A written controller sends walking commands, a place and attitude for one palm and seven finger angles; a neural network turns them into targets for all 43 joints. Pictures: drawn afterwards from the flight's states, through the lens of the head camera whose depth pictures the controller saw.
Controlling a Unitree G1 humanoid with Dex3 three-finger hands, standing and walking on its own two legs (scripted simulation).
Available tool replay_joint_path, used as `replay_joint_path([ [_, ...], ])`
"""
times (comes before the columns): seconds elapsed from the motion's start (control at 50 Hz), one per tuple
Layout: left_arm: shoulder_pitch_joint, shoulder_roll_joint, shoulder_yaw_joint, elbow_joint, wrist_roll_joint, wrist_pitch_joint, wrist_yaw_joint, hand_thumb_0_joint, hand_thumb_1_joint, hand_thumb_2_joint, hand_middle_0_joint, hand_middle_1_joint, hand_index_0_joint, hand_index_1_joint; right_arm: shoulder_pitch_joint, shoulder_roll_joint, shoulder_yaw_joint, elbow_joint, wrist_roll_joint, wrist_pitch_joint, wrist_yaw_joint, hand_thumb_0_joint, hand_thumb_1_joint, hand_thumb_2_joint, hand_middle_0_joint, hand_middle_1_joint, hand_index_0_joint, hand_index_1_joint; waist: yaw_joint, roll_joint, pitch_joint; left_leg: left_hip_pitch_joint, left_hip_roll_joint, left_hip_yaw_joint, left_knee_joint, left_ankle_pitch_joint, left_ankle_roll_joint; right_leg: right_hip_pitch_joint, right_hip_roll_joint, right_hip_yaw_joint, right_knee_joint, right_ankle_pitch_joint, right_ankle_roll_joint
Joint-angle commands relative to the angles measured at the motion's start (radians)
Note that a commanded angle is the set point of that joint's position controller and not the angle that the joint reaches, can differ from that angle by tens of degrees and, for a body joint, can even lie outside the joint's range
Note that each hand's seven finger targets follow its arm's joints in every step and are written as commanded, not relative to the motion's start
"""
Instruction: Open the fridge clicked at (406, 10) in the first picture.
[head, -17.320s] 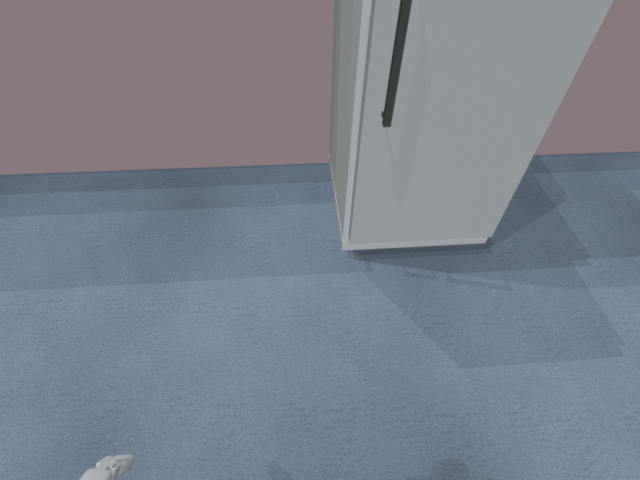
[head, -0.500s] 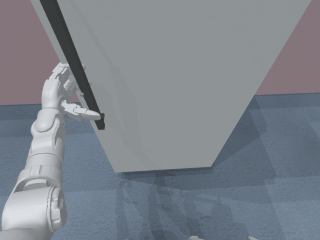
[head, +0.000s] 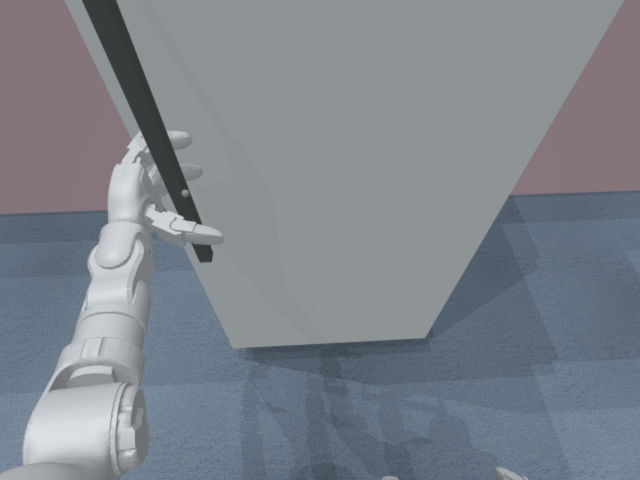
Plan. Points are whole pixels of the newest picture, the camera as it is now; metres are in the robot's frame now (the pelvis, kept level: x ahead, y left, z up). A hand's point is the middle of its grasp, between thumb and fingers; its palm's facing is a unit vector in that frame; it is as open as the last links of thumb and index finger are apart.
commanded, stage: slide the fingers in behind the handle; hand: left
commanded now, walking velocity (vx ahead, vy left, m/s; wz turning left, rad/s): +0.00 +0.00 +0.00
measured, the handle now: (167, 146) +0.50 +0.20 +0.14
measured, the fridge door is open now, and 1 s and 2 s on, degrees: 0 0 0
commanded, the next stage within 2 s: grip the handle and tug to test in 0.72 s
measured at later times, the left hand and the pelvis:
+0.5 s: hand (186, 194) +0.44 +0.17 +0.11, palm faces +0.06 -1.00 +0.00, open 14.3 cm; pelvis +0.00 +0.01 +0.00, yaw +1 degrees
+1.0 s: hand (186, 193) +0.44 +0.17 +0.11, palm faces +0.07 -1.00 +0.00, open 13.5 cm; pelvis +0.00 +0.00 +0.00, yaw +1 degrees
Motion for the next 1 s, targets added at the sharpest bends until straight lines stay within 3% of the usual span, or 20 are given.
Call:
replay_joint_path([
  [0.0,-0.444,0.199,0.018,-0.225,-0.016,-0.074,-0.004,0.000,-0.500,0.300,-0.300,-1.200,-0.300,-1.200,0.042,-0.146,-0.050,-0.089,0.001,-0.039,-0.012,0.000,-0.900,-0.900,0.200,0.300,0.200,0.300,-0.008,-0.024,-0.368,0.147,-0.050,-0.010,-0.084,0.298,0.030,0.217,0.055,-0.002,-0.059,0.367,-0.029],
  [0.08,-0.433,0.152,-0.018,-0.243,-0.015,-0.070,-0.006,0.000,-0.500,0.300,-0.300,-1.200,-0.300,-1.200,0.036,-0.142,-0.050,-0.093,0.003,-0.042,-0.009,0.000,-0.900,-0.900,0.200,0.300,0.200,0.300,-0.007,0.012,-0.362,0.169,-0.049,-0.012,-0.086,0.321,0.028,0.197,0.055,-0.005,-0.058,0.367,-0.033],
  [0.14,-0.443,0.137,-0.032,-0.233,-0.013,-0.068,0.001,0.000,-0.500,0.300,-0.300,-1.200,-0.300,-1.200,0.038,-0.143,-0.050,-0.089,0.001,-0.044,-0.006,0.000,-0.900,-0.900,0.200,0.300,0.200,0.300,-0.010,-0.012,-0.341,0.158,-0.050,-0.018,-0.091,0.296,0.028,0.190,0.056,-0.008,-0.061,0.346,-0.034],
  [0.2,-0.417,0.109,-0.049,-0.275,-0.008,-0.079,0.011,0.000,-0.500,0.300,-0.300,-1.200,-0.300,-1.200,0.036,-0.139,-0.055,-0.090,0.000,-0.050,-0.002,0.000,-0.900,-0.900,0.200,0.300,0.200,0.300,0.000,0.032,-0.387,0.208,-0.047,-0.019,-0.083,0.350,0.023,0.182,0.056,-0.011,-0.051,0.363,-0.037],
  [0.24,-0.429,0.074,-0.078,-0.271,-0.010,-0.076,0.015,0.000,-0.500,0.300,-0.300,-1.200,-0.300,-1.200,0.035,-0.139,-0.056,-0.086,0.000,-0.054,0.002,0.000,-0.900,-0.900,0.200,0.300,0.200,0.300,-0.011,0.016,-0.366,0.205,-0.044,-0.022,-0.082,0.337,0.022,0.164,0.058,-0.015,-0.055,0.349,-0.036],
  [0.3,-0.471,0.121,-0.056,-0.237,0.003,-0.074,0.024,0.000,-0.500,0.300,-0.300,-1.200,-0.300,-1.200,0.042,-0.147,-0.055,-0.076,-0.001,-0.049,-0.003,0.000,-0.900,-0.900,0.200,0.300,0.200,0.300,-0.021,-0.023,-0.334,0.166,-0.046,-0.026,-0.091,0.288,0.026,0.167,0.056,-0.013,-0.058,0.321,-0.034],
  [0.34,-0.460,0.074,-0.087,-0.243,0.006,-0.074,0.022,0.000,-0.500,0.300,-0.300,-1.200,-0.300,-1.200,0.035,-0.140,-0.056,-0.081,0.000,-0.052,-0.001,0.000,-0.900,-0.900,0.200,0.300,0.200,0.300,-0.018,0.004,-0.350,0.192,-0.047,-0.024,-0.089,0.299,0.025,0.156,0.056,-0.014,-0.057,0.321,-0.036],
  [0.38,-0.463,0.088,-0.074,-0.249,0.006,-0.076,0.027,0.000,-0.500,0.300,-0.300,-1.200,-0.300,-1.200,0.038,-0.142,-0.056,-0.075,-0.001,-0.054,0.000,0.000,-0.900,-0.900,0.200,0.300,0.200,0.300,-0.011,0.029,-0.363,0.209,-0.045,-0.032,-0.085,0.328,0.020,0.147,0.055,-0.017,-0.051,0.322,-0.039],
  [0.42,-0.482,0.050,-0.109,-0.251,0.005,-0.073,0.029,0.000,-0.500,0.300,-0.300,-1.200,-0.300,-1.200,0.037,-0.140,-0.054,-0.074,0.000,-0.054,0.002,0.000,-0.900,-0.900,0.200,0.300,0.200,0.300,-0.021,0.029,-0.353,0.216,-0.044,-0.035,-0.085,0.322,0.019,0.128,0.057,-0.020,-0.052,0.312,-0.038],
  [0.46,-0.484,0.060,-0.100,-0.235,0.004,-0.071,0.032,0.000,-0.500,0.300,-0.300,-1.200,-0.300,-1.200,0.045,-0.146,-0.056,-0.071,-0.003,-0.056,0.001,0.000,-0.900,-0.900,0.200,0.300,0.200,0.300,-0.026,-0.015,-0.347,0.202,-0.045,-0.037,-0.083,0.316,0.023,0.135,0.059,-0.021,-0.055,0.311,-0.036],
  [0.48,-0.487,0.087,-0.077,-0.221,0.005,-0.070,0.034,0.000,-0.500,0.300,-0.300,-1.200,-0.300,-1.200,0.041,-0.147,-0.056,-0.068,-0.002,-0.054,0.000,0.000,-0.900,-0.900,0.200,0.300,0.200,0.300,-0.022,-0.012,-0.346,0.195,-0.044,-0.036,-0.086,0.301,0.022,0.134,0.057,-0.018,-0.055,0.305,-0.035],
  [0.5,-0.509,0.068,-0.099,-0.229,0.008,-0.071,0.033,0.000,-0.500,0.300,-0.300,-1.200,-0.300,-1.200,0.039,-0.144,-0.054,-0.069,-0.002,-0.054,0.000,0.000,-0.900,-0.900,0.200,0.300,0.200,0.300,-0.027,0.000,-0.345,0.197,-0.045,-0.036,-0.087,0.305,0.022,0.135,0.056,-0.019,-0.054,0.309,-0.036],
  [0.56,-0.479,0.088,-0.075,-0.218,0.007,-0.071,0.032,0.000,-0.500,0.300,-0.300,-1.200,-0.300,-1.200,0.044,-0.147,-0.054,-0.070,-0.005,-0.053,0.000,0.000,-0.900,-0.900,0.200,0.300,0.200,0.300,-0.016,-0.006,-0.359,0.201,-0.048,-0.036,-0.083,0.324,0.024,0.145,0.057,-0.019,-0.053,0.321,-0.037],
  [0.64,-0.503,0.065,-0.096,-0.194,0.005,-0.065,0.024,0.000,-0.500,0.300,-0.300,-1.200,-0.300,-1.200,0.037,-0.140,-0.051,-0.069,-0.002,-0.050,0.000,0.000,-0.900,-0.900,0.200,0.300,0.200,0.300,-0.024,-0.004,-0.332,0.184,-0.047,-0.033,-0.086,0.293,0.022,0.130,0.056,-0.019,-0.056,0.303,-0.036],
  [0.66,-0.518,0.083,-0.086,-0.196,0.007,-0.069,0.026,0.000,-0.500,0.300,-0.300,-1.200,-0.300,-1.200,0.042,-0.144,-0.050,-0.068,-0.004,-0.050,-0.001,0.000,-0.900,-0.900,0.200,0.300,0.200,0.300,-0.025,-0.008,-0.331,0.182,-0.048,-0.039,-0.086,0.298,0.023,0.135,0.056,-0.021,-0.054,0.301,-0.038],
  [0.68,-0.516,0.077,-0.089,-0.199,0.007,-0.070,0.026,0.000,-0.500,0.300,-0.300,-1.200,-0.300,-1.200,0.036,-0.142,-0.049,-0.071,-0.003,-0.050,0.000,0.000,-0.900,-0.900,0.200,0.300,0.200,0.300,-0.021,0.018,-0.343,0.186,-0.050,-0.036,-0.084,0.298,0.022,0.133,0.054,-0.017,-0.053,0.303,-0.038],
  [0.76,-0.538,0.064,-0.102,-0.182,0.007,-0.069,0.025,0.000,-0.500,0.300,-0.300,-1.200,-0.300,-1.200,0.046,-0.143,-0.050,-0.068,-0.005,-0.051,-0.001,0.000,-0.900,-0.900,0.200,0.300,0.200,0.300,-0.034,-0.014,-0.339,0.187,-0.049,-0.042,-0.082,0.288,0.024,0.116,0.056,-0.022,-0.055,0.287,-0.036],
  [0.8,-0.548,0.080,-0.092,-0.188,0.008,-0.074,0.024,0.000,-0.500,0.300,-0.300,-1.200,-0.300,-1.200,0.043,-0.144,-0.050,-0.066,-0.005,-0.050,-0.001,0.000,-0.900,-0.900,0.200,0.300,0.200,0.300,-0.030,0.006,-0.356,0.188,-0.050,-0.040,-0.082,0.277,0.022,0.123,0.054,-0.018,-0.053,0.286,-0.036],
  [0.9,-0.530,0.046,-0.115,-0.197,0.005,-0.082,0.022,0.000,-0.267,0.400,-0.325,-1.233,-0.325,-1.233,0.039,-0.141,-0.051,-0.070,-0.003,-0.053,0.003,0.000,-0.900,-0.900,0.200,0.300,0.200,0.300,-0.026,0.024,-0.369,0.208,-0.049,-0.042,-0.079,0.296,0.020,0.115,0.056,-0.019,-0.051,0.291,-0.038],
  [0.98,-0.528,0.070,-0.098,-0.193,0.006,-0.086,0.025,0.000,-0.080,0.480,-0.345,-1.260,-0.345,-1.260,0.043,-0.145,-0.053,-0.070,-0.004,-0.052,0.002,0.000,-0.900,-0.900,0.200,0.300,0.200,0.300,-0.024,0.004,-0.369,0.189,-0.050,-0.038,-0.081,0.276,0.023,0.127,0.056,-0.018,-0.054,0.286,-0.037],
])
